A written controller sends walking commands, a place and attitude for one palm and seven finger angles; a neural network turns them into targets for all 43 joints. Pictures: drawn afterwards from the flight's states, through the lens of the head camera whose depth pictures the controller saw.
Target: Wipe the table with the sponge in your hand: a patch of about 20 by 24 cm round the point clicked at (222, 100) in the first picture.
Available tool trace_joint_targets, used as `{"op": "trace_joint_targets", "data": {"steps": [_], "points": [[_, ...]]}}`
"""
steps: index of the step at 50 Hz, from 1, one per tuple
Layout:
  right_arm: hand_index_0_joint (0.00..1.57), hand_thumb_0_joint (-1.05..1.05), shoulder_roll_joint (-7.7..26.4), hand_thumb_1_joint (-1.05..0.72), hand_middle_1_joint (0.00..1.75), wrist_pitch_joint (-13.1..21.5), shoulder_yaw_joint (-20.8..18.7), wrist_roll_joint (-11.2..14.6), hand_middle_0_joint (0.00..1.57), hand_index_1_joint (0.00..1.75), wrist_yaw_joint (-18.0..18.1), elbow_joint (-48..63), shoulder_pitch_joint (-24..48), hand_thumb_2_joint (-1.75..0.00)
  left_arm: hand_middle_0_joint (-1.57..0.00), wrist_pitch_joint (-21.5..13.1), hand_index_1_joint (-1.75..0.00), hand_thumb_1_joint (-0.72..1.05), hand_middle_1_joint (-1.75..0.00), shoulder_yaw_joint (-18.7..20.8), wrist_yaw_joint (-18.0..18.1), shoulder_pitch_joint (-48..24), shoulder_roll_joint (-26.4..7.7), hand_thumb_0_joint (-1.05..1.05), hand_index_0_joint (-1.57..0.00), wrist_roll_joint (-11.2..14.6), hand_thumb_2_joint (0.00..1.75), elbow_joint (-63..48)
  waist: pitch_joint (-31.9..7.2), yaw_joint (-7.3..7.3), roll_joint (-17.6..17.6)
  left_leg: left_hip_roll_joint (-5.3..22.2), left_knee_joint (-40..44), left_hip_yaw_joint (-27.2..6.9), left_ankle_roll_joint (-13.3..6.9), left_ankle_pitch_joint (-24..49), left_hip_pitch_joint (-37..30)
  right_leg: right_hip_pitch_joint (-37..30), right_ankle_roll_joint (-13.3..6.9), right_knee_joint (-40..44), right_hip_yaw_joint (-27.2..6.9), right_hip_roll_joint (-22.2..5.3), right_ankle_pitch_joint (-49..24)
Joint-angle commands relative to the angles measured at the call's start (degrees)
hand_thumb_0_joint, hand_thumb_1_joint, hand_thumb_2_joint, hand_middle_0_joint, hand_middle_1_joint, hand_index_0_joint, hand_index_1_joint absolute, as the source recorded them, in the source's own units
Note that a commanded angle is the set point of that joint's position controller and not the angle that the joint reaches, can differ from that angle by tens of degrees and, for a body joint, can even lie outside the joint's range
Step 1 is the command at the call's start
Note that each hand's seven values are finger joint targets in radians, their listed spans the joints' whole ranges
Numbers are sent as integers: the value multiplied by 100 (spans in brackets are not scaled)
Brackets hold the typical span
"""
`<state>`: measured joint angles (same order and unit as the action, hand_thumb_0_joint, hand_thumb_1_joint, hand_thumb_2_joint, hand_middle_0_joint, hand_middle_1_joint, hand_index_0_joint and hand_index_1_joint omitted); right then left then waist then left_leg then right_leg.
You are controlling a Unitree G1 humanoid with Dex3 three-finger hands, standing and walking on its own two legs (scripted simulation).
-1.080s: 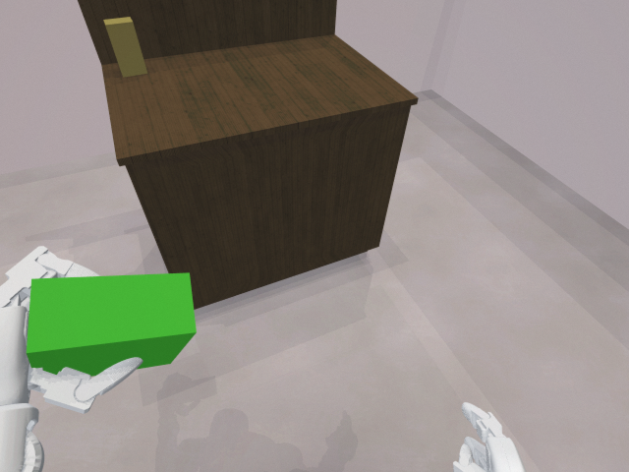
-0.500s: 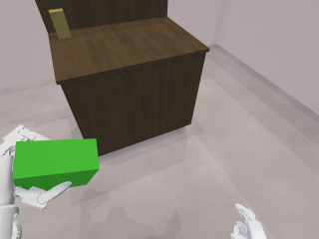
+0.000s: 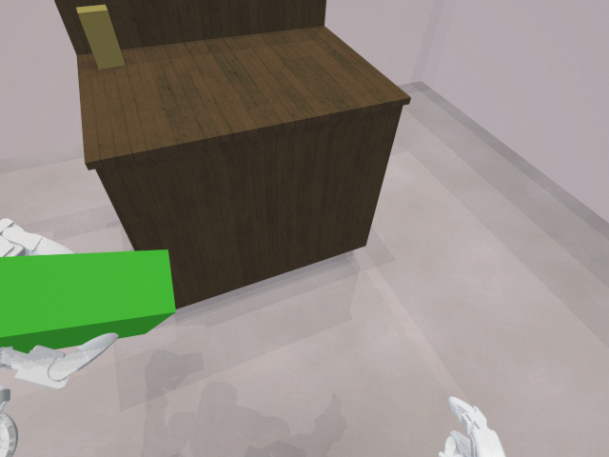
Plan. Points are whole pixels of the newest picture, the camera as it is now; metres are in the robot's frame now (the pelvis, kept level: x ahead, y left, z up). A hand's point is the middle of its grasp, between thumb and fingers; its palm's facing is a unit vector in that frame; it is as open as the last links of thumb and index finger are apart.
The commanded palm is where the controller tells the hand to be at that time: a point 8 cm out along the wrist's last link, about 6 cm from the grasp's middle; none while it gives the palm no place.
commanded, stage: walk to a spot facing it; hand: left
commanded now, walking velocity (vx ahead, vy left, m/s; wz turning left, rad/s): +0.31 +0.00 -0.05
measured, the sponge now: (111, 300) +0.23 +0.21 +0.15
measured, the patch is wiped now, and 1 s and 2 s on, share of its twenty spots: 0.00 0.00 0.00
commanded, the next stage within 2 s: turn to face it in 0.42 s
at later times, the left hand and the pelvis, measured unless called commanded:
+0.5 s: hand (172, 220) +0.32 +0.17 +0.18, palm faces +0.41 -0.74 -0.53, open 10.4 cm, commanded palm +0.25 +0.21 +0.19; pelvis +0.12 -0.09 +0.01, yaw +7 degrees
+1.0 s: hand (185, 213) +0.33 +0.16 +0.18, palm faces +0.52 -0.75 -0.40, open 10.4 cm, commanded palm +0.28 +0.19 +0.19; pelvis +0.15 -0.11 +0.01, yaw +7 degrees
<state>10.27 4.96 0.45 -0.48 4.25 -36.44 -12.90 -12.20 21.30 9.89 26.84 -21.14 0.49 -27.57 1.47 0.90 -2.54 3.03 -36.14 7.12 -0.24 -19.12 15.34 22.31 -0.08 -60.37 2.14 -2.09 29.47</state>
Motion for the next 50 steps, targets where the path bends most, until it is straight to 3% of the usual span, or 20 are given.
{"op": "trace_joint_targets", "data": {"steps": [1, 7, 10, 11, 12, 13, 15, 18, 23, 27, 31, 32, 33, 34, 36, 39, 44, 47, 48, 50], "points": [[20, 0, 757, -90, 30, 447, -289, 49, 20, 30, -34, 781, 371, -90, -120, -412, -160, 10, -160, 273, 19, -679, -731, 0, -120, -32, 130, -1676, -374, 18, 1291, 1741, 1807, -1959, -1161, 1603, -1612, 2046, 129, -473, 10, -363, -437], [20, 0, 725, -90, 30, 486, -250, 8, 20, 30, 23, 866, 400, -90, -120, -312, -160, 10, -160, 440, -19, -409, -762, 0, -120, 30, 130, -1309, -259, 9, 1702, 1301, 1784, -617, -756, 1700, -604, 157, 182, 1826, 866, -66, -1158], [20, 0, 692, -90, 30, 382, -268, 32, 20, 30, 58, 857, 471, -90, -120, -264, -160, 10, -160, 614, -20, -374, -899, 0, -120, 29, 130, -1095, -675, -139, 1228, 971, 265, -253, -563, 1550, -90, -1610, 132, 3007, 1091, 131, -1696], [20, 0, 591, -90, 30, 336, -278, 77, 20, 30, 42, 877, 437, -90, -120, -202, -160, 10, -160, 580, -30, -311, -928, 0, -120, 3, 130, -1013, -855, -159, 361, 581, -1023, -25, -409, 944, 448, -2184, -91, 3399, 364, -399, -1677], [20, 0, 438, -90, 30, 293, -233, 79, 20, 30, 34, 999, 521, -90, -120, -190, -160, 10, -160, 776, -2, -427, -1267, 0, -120, -19, 130, -1136, -1015, -162, -1272, -169, -2780, 96, -148, -926, 1876, -2890, -698, 3926, -2026, -1906, -2239], [20, 0, 598, -90, 30, 326, -235, 13, 20, 30, 22, 1056, 732, -90, -120, -255, -160, 10, -160, 1109, 24, -634, -1486, 0, -120, 47, 130, -1173, -1028, -245, -1140, -132, -3565, -640, -103, -1291, 2047, -2297, -922, 4422, -2809, -2447, -1808], [20, 0, 615, -90, 30, 231, -275, 33, 20, 30, -53, 909, 668, -90, -120, -362, -160, 10, -160, 1133, -34, -209, -1441, 0, -120, 111, 130, -1254, -722, -149, -789, 130, -4408, -946, 64, -629, 2270, -1933, -983, 4452, -2337, -2465, -1275], [20, 0, 550, -90, 30, 34, -254, 24, 20, 30, -68, 898, 825, -90, -120, -444, -160, 10, -160, 1139, -25, 189, -1242, 0, -120, 56, 130, -1374, -771, -79, -315, 301, -4059, -743, 279, -322, 2217, -1968, -740, 3893, -526, -2026, -3881], [20, 0, 528, -90, 30, -27, -264, -35, 20, 30, -19, 1167, 638, -90, -120, -416, -160, 10, -160, 1065, 134, 285, -1193, 0, -120, 81, 130, -1709, -906, -127, -471, 273, -1837, -17, 252, -192, 1328, -1803, -620, 3595, 415, -1947, -5306], [20, 0, 503, -90, 30, 17, -272, -49, 20, 30, 2, 1303, 584, -90, -120, -316, -160, 10, -160, 898, 254, 331, -1020, 0, -120, 119, 130, -1897, -998, -248, -573, 36, -640, 221, 165, -82, 958, -1978, -627, 3343, 348, -1942, -5373], [20, 0, 663, -90, 30, -16, -330, 4, 20, 30, 61, 1248, 366, -90, -120, -289, -160, 10, -160, 637, 309, -235, -965, 0, -120, 137, 130, -2128, -1177, 62, 15, -37, 998, 91, 71, 1318, -616, -1464, -240, 2475, 430, -1466, -4415], [20, 0, 762, -90, 30, 9, -343, 11, 20, 30, 79, 1317, 440, -90, -120, -337, -160, 10, -160, 600, 309, -415, -985, 0, -120, 151, 130, -2247, -1241, -1, 821, 655, 1193, -746, -247, 2450, -1079, -948, 24, 1817, 540, -942, -3263], [20, 0, 844, -90, 30, 53, -342, 42, 20, 30, 35, 1289, 433, -90, -120, -383, -160, 10, -160, 612, 285, -523, -1042, 0, -120, 183, 130, -2113, -1170, -122, 1677, 1712, 1334, -2083, -830, 4226, -1422, -95, 205, 1180, 431, -340, -421], [20, 0, 780, -90, 30, 108, -307, 14, 20, 30, -6, 1212, 374, -90, -120, -420, -160, 10, -160, 605, 213, -386, -1023, 0, -120, 136, 130, -1645, -1095, -138, 1758, 2083, 1547, -2557, -1121, 4539, -1503, 352, 163, 583, 50, -114, 705], [20, 0, 756, -90, 30, 189, -331, -31, 20, 30, -54, 1125, 466, -90, -120, -423, -160, 10, -160, 711, 139, -695, -1241, 0, -120, 43, 130, -1884, -1049, -150, 1772, 1922, 1462, -2159, -1104, 3806, -1359, 284, 140, 800, -247, -209, 257], [20, 0, 760, -90, 30, 298, -264, 26, 20, 30, -174, 1143, 480, -90, -120, -267, -160, 10, -160, 384, 75, -414, -825, 0, -120, 86, 130, -1842, -919, -92, 1701, 1411, 1460, -989, -663, 2940, -709, -455, 174, 1743, 165, 41, -442], [20, 0, 765, -90, 30, 367, -178, 56, 20, 30, -156, 1176, 525, -90, -120, -174, -160, 10, -160, 404, 43, -626, -776, 0, -120, 108, 130, -1348, -599, -117, 1324, 1162, 1278, -521, -231, 835, 384, -1470, 199, 3172, 324, 117, -1381], [20, 0, 595, -90, 30, 281, -189, 58, 20, 30, -124, 1185, 476, -90, -120, -87, -160, 10, -160, 397, -21, -819, -864, 0, -120, 152, 130, -1067, -524, -37, -747, 123, -292, -37, 243, -322, 166, -445, -338, 4176, -1614, -972, -2272], [20, 0, 588, -90, 30, 250, -186, 50, 20, 30, -117, 1136, 529, -90, -120, -63, -160, 10, -160, 379, -14, -875, -889, 0, -120, 163, 130, -1090, -527, -47, -870, 31, -731, -231, 243, -356, 191, -357, -586, 4340, -1979, -1295, -2499], [20, 0, 482, -90, 30, 218, -59, 32, 20, 30, -95, 1063, 656, -90, -120, -94, -160, 10, -160, 428, 16, -959, -936, 0, -120, 128, 130, -1100, -644, -69, -637, 39, -792, -510, 218, -528, 455, -846, -711, 4079, -1758, -1340, -3520]]}}
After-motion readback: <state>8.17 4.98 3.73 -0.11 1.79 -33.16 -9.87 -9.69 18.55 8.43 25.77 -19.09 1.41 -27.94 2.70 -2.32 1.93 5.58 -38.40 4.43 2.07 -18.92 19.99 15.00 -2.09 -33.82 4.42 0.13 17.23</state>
